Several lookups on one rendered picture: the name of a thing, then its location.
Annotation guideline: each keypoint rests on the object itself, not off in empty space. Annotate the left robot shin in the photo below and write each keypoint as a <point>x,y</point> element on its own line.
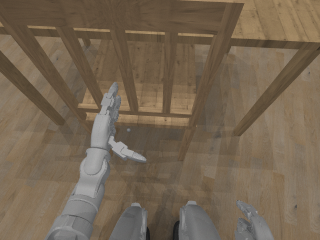
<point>141,237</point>

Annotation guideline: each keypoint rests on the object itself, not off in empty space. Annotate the robot left forearm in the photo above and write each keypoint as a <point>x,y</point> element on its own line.
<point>77,217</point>

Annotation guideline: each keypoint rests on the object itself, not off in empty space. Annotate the robot right hand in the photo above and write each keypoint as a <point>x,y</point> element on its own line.
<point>256,229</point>

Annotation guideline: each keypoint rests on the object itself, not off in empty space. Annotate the right robot shin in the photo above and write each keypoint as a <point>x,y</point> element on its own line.
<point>184,235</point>

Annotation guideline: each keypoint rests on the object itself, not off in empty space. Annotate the chair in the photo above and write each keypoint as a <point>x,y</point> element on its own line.
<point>156,80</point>

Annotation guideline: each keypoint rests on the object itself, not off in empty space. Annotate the table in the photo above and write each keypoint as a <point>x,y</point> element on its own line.
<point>279,24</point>

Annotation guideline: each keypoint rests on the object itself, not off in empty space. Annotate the robot left hand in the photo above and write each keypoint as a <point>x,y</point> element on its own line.
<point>103,127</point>

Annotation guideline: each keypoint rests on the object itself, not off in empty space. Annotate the robot shin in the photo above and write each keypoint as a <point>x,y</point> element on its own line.
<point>184,235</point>
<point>141,237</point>

